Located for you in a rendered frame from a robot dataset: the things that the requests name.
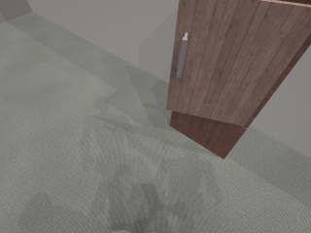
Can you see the cupboard door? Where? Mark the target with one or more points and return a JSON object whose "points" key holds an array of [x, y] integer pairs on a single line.
{"points": [[236, 51]]}

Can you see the handle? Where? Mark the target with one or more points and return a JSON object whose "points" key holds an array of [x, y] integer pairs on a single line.
{"points": [[182, 55]]}

